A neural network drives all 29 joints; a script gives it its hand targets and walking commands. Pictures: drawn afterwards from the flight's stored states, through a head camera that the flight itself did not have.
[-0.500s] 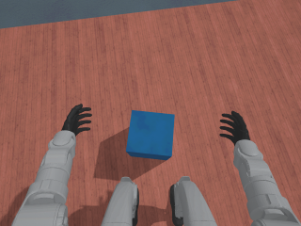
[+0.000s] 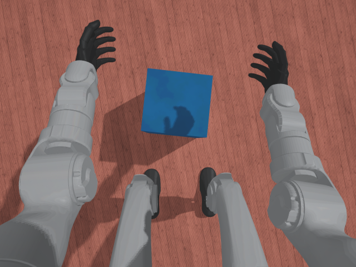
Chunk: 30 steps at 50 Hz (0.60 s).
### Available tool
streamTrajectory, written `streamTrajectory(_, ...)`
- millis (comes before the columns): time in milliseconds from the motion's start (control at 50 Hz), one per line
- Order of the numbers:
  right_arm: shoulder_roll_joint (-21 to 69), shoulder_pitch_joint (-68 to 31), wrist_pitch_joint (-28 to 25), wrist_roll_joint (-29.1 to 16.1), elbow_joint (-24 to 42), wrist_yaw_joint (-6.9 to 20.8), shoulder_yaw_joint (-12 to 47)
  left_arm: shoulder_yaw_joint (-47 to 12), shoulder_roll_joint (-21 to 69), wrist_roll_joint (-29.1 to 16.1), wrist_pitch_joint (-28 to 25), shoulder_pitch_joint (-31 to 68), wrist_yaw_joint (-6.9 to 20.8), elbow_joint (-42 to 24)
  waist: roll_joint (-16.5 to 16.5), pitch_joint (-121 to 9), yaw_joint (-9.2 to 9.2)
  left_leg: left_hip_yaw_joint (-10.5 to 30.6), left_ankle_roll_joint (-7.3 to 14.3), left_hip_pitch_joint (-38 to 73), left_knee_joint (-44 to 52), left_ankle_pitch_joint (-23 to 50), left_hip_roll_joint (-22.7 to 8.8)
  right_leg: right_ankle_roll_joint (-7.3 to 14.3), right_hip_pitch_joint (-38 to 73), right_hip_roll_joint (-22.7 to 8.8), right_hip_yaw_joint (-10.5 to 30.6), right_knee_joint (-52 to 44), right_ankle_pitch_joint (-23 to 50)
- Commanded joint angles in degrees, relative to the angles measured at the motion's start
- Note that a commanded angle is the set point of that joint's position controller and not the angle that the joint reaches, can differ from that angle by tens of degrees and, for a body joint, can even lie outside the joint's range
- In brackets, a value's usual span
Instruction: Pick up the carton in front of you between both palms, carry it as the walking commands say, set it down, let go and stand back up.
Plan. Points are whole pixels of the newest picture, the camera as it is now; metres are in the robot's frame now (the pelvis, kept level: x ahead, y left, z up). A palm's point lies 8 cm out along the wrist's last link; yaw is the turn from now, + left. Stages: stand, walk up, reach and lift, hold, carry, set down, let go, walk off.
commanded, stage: reach and lift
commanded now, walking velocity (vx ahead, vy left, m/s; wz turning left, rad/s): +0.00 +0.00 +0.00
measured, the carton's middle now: (175, 108) +0.47 +0.01 -0.49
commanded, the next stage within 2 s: none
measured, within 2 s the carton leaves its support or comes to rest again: leaves its support in 1.56 s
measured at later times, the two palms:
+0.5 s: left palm (117, 96) +0.49 +0.20 -0.35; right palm (239, 106) +0.46 -0.19 -0.35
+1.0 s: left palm (128, 97) +0.50 +0.17 -0.42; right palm (233, 104) +0.47 -0.19 -0.41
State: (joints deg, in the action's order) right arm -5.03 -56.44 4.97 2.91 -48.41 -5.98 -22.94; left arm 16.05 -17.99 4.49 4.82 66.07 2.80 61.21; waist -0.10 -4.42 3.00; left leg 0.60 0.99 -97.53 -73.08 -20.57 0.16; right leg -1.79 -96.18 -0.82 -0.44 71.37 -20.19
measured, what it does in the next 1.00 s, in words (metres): lowers itself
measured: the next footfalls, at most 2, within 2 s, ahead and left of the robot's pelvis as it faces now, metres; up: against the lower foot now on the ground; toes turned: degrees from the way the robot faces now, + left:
none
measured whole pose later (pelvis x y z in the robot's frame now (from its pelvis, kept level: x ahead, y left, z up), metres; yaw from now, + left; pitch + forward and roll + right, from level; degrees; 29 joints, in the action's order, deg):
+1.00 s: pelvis -0.03 -0.01 -0.24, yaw -3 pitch +38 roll -3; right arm -15.1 -74.8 -1.7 -19.6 -65.3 -9.9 -3.1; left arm -3.3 -24.4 -14.4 -0.8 78.3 -3.9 67.3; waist -3.1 16.1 1.4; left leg 1.5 1.0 -131.8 -125.4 -31.8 -1.7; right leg -2.8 -130.9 2.4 0.0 123.0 -30.3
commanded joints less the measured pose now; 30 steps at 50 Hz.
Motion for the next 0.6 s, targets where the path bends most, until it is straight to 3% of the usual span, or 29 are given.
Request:
streamTrajectory(0,-5.28,-5.55,-3.15,-0.2,2.96,0.41,-0.57,-0.13,-3.33,-0.15,-2.49,7.34,-1.45,-4.53,5.57,-47.76,-0.05,1.94,-2.31,28.23,-1.19,17.0,3.14,-1.96,9.91,5.5,-3.14,3.42,11.52)
streamTrajectory(80,-6.57,-3.95,-5.28,-4.0,2.39,0.05,2.77,-2.87,-3.96,-3.41,-4.31,5.59,-3.3,-6.85,5.93,-51.55,-0.63,2.42,-2.23,24.22,-10.05,22.59,3.2,-2.35,2.9,5.63,-2.9,11.53,14.86)
streamTrajectory(160,-9.1,-3.97,-6.24,-9.13,6.03,-1.19,7.99,-6.36,-7.15,-8.02,-5.21,5.59,-4.73,-11.46,5.83,-60.73,-1.23,1.96,-2.26,24.85,-18.18,26.96,2.85,-2.44,2.84,5.31,-2.95,18.95,18.4)
streamTrajectory(280,-11.7,-8.92,-4.8,-13.97,11.92,-3.06,12.25,-9.57,-11.18,-13.49,-4.36,10.05,-5.26,-16.66,4.94,-67.51,-1.65,0.17,-2.27,20.36,-25.85,19.94,2.26,-1.87,6.1,4.95,-3.69,27.26,15.17)
streamTrajectory(340,-12.04,-12.57,-3.52,-14.52,10.24,-3.85,12.5,-10.65,-12.16,-14.98,-3.5,13.25,-5.46,-14.01,3.94,-62.17,-1.43,-0.54,-2.18,13.1,-28.01,10.25,1.64,-1.74,5.22,4.37,-3.6,29.82,8.77)
streamTrajectory(440,-11.98,-18.71,-2.99,-14.46,1.91,-4.41,12.66,-12.34,-12.95,-16.47,-3.33,19.07,-5.68,-4.59,3.13,-48.8,-1.26,-0.4,-2.06,2.1,-31.04,-2.42,0.04,-1.38,0.56,3.28,-2.77,33.21,-0.87)
streamTrajectory(580,-13.56,-26.01,-4.94,-15.59,-7.41,-4.24,13.88,-14.72,-14.33,-17.68,-5.24,25.23,-5.93,3.78,2.93,-41.36,-1.79,1.09,-1.66,-2.33,-36.43,-4.01,-1.18,-1.31,-2.0,2.73,-1.83,38.86,-2.11)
